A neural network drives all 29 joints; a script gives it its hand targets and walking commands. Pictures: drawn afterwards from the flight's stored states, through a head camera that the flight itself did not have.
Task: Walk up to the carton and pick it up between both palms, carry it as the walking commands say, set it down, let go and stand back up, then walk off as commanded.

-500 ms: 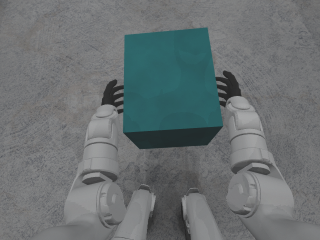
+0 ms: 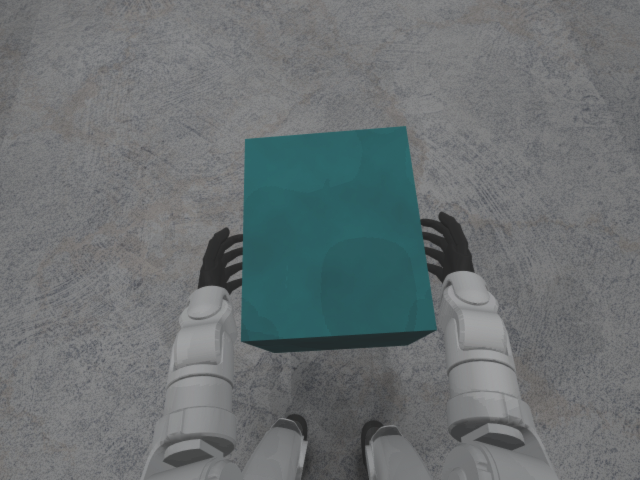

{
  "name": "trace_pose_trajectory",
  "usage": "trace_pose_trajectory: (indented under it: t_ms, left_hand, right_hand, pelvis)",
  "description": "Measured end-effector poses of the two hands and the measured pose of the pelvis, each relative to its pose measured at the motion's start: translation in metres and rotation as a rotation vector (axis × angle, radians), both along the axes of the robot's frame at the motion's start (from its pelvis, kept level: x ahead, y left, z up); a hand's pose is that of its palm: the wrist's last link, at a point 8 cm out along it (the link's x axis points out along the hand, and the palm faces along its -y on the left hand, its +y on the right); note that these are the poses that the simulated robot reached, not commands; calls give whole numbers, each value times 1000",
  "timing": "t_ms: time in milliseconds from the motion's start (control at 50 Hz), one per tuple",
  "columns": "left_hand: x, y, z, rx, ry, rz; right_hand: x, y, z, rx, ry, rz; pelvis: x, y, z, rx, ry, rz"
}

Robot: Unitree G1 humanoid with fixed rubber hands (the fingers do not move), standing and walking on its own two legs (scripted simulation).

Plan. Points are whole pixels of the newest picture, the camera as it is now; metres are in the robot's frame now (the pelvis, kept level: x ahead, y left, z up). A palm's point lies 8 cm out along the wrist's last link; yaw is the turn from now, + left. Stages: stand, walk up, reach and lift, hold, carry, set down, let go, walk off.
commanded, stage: reach and lift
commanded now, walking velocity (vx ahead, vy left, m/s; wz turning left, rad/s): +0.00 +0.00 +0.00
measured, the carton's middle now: (333, 251) +0.43 +0.03 -0.12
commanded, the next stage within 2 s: none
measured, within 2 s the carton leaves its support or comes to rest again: neither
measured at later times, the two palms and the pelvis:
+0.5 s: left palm (188, 287) +0.32 +0.18 +0.03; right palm (478, 264) +0.36 -0.13 +0.04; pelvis +0.00 +0.00 +0.03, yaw +0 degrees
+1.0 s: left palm (170, 284) +0.30 +0.17 +0.09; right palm (507, 269) +0.33 -0.14 +0.09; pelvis +0.01 +0.00 +0.05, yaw +0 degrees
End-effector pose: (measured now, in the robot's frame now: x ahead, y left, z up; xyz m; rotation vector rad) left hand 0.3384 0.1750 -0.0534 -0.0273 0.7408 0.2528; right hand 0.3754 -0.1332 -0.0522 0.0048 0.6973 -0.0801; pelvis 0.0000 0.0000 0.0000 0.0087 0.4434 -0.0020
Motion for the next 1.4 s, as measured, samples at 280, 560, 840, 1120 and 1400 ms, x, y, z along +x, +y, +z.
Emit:
trace_pose_trajectory:
  t_ms: [280,560,840,1120,1400]
  left_hand:
    - [-17,-1,48,-6,-5,-1]
    - [-25,4,91,-4,-24,8]
    - [-32,0,127,6,-47,-25]
    - [-40,-4,148,25,-51,-36]
    - [-34,-13,151,17,-43,-81]
  right_hand:
    - [-16,-1,52,-27,-8,12]
    - [-20,5,97,-39,-29,36]
    - [-37,0,129,-43,-52,13]
    - [-47,-5,148,-31,-58,3]
    - [-55,-14,154,-37,-49,-48]
  pelvis:
    - [-6,-2,19,-2,-170,3]
    - [1,3,33,-6,-327,12]
    - [14,6,44,-3,-450,12]
    - [14,2,48,-2,-524,12]
    - [12,-1,48,1,-554,21]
